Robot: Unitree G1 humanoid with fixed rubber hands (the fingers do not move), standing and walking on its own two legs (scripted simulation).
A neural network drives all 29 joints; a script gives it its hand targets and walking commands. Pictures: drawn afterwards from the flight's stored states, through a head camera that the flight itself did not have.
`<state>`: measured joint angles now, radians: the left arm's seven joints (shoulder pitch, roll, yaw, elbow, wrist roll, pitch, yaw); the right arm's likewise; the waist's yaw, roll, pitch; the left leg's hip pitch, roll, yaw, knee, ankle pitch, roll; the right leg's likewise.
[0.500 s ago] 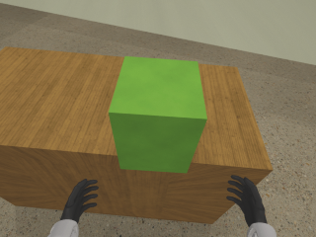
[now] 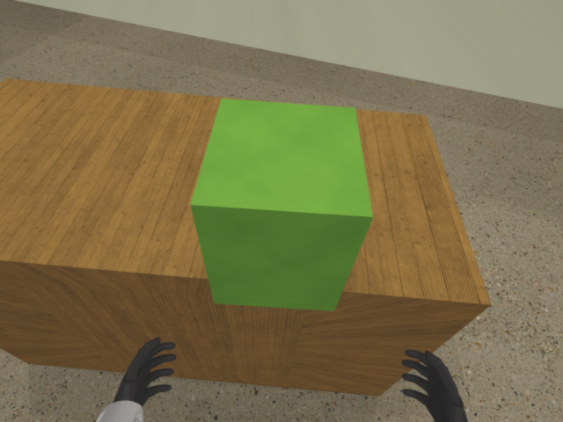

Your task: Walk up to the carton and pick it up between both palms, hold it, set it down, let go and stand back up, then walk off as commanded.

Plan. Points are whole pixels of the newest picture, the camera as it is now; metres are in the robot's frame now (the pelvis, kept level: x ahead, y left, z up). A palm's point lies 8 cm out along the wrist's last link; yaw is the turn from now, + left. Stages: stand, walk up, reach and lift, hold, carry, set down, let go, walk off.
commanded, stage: set down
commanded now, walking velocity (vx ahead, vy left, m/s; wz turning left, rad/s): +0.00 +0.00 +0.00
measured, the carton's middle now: (280, 210) +0.41 +0.00 +0.06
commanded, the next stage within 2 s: let go in 0.28 s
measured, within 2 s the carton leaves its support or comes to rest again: neither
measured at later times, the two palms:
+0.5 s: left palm (134, 397) +0.18 +0.20 -0.08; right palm out of the picture +0.14 -0.23 -0.07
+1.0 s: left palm (93, 388) +0.19 +0.26 -0.06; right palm out of the picture +0.13 -0.29 -0.07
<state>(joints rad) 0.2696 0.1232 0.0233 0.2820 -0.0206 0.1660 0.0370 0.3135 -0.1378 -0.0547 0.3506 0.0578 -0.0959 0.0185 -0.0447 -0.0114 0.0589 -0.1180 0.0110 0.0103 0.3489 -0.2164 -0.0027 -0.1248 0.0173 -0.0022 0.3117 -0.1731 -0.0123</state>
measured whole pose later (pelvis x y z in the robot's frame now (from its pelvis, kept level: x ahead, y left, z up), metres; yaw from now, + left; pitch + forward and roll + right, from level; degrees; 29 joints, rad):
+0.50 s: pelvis +0.01 +0.00 +0.00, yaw +0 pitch +0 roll -1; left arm 0.20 0.12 0.04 0.43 0.01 0.14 0.03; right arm 0.26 -0.16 -0.05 0.57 0.02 -0.20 0.05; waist -0.04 -0.01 0.06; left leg -0.12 0.01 0.01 0.35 -0.22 0.00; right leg -0.12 0.02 0.00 0.31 -0.18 -0.01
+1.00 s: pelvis +0.01 +0.00 +0.00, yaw +0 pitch -1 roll -1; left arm 0.19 0.27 0.08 0.49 0.02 0.03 0.01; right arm 0.24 -0.34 -0.05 0.62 -0.01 -0.05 0.01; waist -0.04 -0.01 0.06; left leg -0.12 0.01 0.01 0.39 -0.25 0.00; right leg -0.12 0.02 0.00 0.35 -0.20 -0.01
